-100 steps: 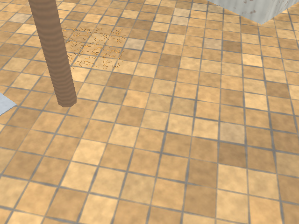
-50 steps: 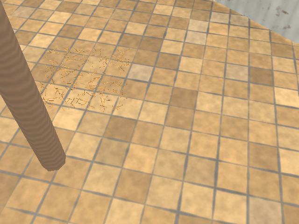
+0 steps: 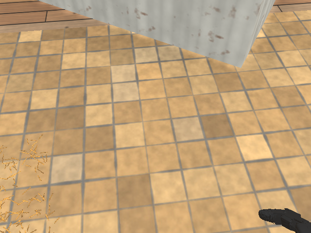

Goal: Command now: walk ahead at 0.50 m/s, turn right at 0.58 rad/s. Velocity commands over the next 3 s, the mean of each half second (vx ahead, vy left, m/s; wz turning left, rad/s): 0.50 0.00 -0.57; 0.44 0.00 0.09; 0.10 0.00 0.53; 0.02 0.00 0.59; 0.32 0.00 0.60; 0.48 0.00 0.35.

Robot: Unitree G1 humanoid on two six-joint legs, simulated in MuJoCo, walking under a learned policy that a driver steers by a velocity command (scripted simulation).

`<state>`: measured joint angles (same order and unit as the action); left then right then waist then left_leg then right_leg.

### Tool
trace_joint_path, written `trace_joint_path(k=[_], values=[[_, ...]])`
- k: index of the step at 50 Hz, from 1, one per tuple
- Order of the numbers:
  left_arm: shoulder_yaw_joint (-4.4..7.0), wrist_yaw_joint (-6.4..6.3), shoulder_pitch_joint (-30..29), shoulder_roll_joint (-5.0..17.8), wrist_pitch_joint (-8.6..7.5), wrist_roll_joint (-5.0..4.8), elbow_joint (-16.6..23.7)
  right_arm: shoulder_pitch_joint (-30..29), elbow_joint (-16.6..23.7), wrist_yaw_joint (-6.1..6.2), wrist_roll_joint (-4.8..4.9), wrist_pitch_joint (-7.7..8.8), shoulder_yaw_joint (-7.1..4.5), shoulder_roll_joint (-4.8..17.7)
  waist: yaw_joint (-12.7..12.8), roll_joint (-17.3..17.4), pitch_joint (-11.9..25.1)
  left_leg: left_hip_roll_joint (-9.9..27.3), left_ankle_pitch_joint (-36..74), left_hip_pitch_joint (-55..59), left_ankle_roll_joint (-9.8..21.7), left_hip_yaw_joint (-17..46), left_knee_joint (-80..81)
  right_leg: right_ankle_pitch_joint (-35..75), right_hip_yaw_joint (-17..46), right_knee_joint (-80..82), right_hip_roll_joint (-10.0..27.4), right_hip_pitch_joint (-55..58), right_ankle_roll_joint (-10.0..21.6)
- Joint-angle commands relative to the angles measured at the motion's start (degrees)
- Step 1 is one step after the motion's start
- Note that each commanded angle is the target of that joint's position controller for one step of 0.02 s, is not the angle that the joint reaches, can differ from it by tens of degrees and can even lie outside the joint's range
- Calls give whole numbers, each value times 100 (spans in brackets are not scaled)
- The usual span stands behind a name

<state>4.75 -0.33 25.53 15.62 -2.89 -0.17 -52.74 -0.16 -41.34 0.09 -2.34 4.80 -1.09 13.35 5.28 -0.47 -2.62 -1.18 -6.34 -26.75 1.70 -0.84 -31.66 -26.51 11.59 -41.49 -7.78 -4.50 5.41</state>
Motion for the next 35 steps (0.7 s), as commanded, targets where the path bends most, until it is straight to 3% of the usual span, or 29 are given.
trace_joint_path(k=[1,2,3,4,5,7,9,14,15,18,19,20,22,23,24,25,26,27,28,29,30,31,32,35], values=[[64,-29,260,626,-22,70,544,1517,29,83,-17,-96,-406,1117,-605,814,1415,2568,-1871,3587,1042,3956,1508,-71,-433,-3227,490,-3136,-27],[56,40,-161,581,9,139,555,1230,66,66,34,-100,-294,673,-636,188,712,2235,-1725,2784,938,3025,1645,401,-517,-3068,677,-3094,-69],[39,93,-322,445,36,143,612,1119,27,59,15,-87,-242,529,-539,181,366,1961,-1172,2266,786,2313,1844,627,-578,-2800,846,-2967,-103],[40,153,-493,402,98,231,674,1217,-83,70,41,-51,-217,484,-505,357,136,1683,-619,1941,639,1702,1981,726,-608,-2598,978,-2874,-124],[29,206,-362,351,174,244,682,1304,-149,61,52,4,-235,572,-423,676,201,1673,-236,1837,649,1414,2007,777,-694,-2592,1001,-2754,-176],[14,270,-566,328,257,234,793,1512,-248,10,127,126,-258,585,-417,645,213,1655,472,1855,713,998,2122,958,-745,-2563,1058,-2907,-216],[-8,332,-973,307,286,233,967,1613,-300,-2,139,177,-289,653,-441,541,171,1692,735,2011,775,633,2265,1289,-778,-2421,1147,-3309,-270],[-118,444,-1934,154,256,206,1344,1904,-472,-15,129,149,-309,685,-598,512,-12,1452,1246,2196,660,-353,2312,2288,-1108,-1118,1176,-3505,-351],[-137,464,-2068,88,254,159,1353,1862,-439,-13,111,111,-348,765,-618,575,-19,1423,1360,2283,636,-516,2245,2360,-1230,-848,1171,-3449,-315],[-176,516,-2637,93,252,193,1585,2157,-517,20,125,56,-384,870,-793,524,-148,1590,1531,2518,584,-745,2194,2323,-1551,-95,1151,-3227,-148],[-188,532,-2768,130,245,247,1686,2313,-604,44,137,56,-372,870,-828,495,-213,1669,1605,2635,540,-810,2177,2275,-1598,162,1134,-3130,-103],[-175,524,-2758,150,234,254,1698,2375,-651,59,139,33,-389,970,-814,507,-241,1694,1884,2811,508,-897,2066,2171,-1730,326,1065,-3065,-26],[-146,472,-2622,215,224,305,1700,2470,-737,84,139,-35,-402,1098,-727,584,-70,1725,3501,3071,444,-1107,1407,1510,-1942,578,730,-2562,173],[-109,431,-2307,274,203,328,1634,2532,-791,92,136,-80,-403,1168,-576,649,157,1736,4346,3158,437,-1174,791,1196,-1998,700,497,-2115,306],[-39,363,-1611,370,160,380,1363,2535,-786,74,180,-114,-391,1151,-288,605,609,1589,4520,2958,391,-1343,-151,1231,-2066,1066,210,-1124,449],[74,296,-596,611,118,462,1024,2455,-692,79,170,-129,-345,1068,176,348,1175,1467,3412,1956,239,-1404,-1503,1304,-1407,1353,521,499,657],[201,200,-227,1220,87,464,996,2635,-267,-24,243,-102,-161,370,59,-995,1977,840,-980,-334,-66,-1340,-3464,968,1288,1564,2468,2545,1211],[253,122,17,1441,153,262,1055,2436,-195,-28,203,-114,-266,747,167,-784,2402,177,-2512,-1112,-156,-406,-4581,1700,3131,2401,3159,2650,1592],[216,62,-291,1259,183,181,947,1881,-116,-29,207,-119,-301,842,100,-232,1554,552,-1812,-1524,-95,32,-4624,2456,1861,2351,2856,2134,1399],[121,48,-616,931,137,135,897,1779,-102,-44,240,-53,-232,699,-107,-213,932,724,-1403,-1352,-57,62,-4198,3122,1098,2410,2567,1266,1225],[29,57,-890,657,84,147,860,1928,-245,-56,208,-75,-228,653,-377,-67,603,887,-1249,-984,-46,110,-3710,3479,476,2559,2256,652,918],[-42,74,-1079,499,22,120,832,2220,-356,-56,122,-161,-193,561,-624,-92,561,966,-1100,-529,-61,209,-3382,3591,34,2742,2042,182,728],[-93,81,-1120,346,-55,102,825,2420,-514,-91,83,-258,-182,555,-693,-241,530,930,-1076,-195,-78,181,-3355,3633,-254,2900,1963,-147,683],[-76,94,-893,484,-217,98,641,2274,-557,-179,116,-369,-209,476,-707,-232,234,794,-671,-458,-68,292,-3166,3382,-667,3314,1874,-336,580]])
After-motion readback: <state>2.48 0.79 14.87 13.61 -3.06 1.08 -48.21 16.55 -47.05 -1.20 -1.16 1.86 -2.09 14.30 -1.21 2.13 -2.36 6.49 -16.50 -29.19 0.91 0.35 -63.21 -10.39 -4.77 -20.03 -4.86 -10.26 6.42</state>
